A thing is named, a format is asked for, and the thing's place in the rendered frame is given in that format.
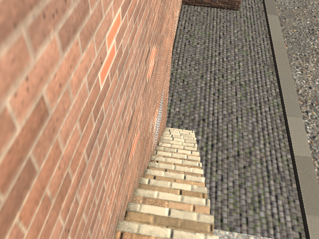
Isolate stairs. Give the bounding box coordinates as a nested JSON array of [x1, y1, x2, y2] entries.
[[115, 127, 219, 239]]

